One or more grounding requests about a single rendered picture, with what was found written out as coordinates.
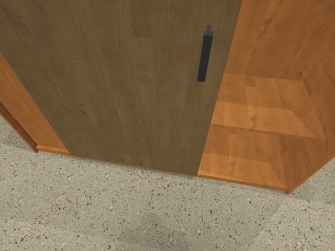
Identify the handle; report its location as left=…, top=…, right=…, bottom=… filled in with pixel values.
left=197, top=25, right=214, bottom=82

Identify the wardrobe door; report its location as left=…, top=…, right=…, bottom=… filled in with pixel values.
left=0, top=0, right=242, bottom=176
left=0, top=52, right=67, bottom=150

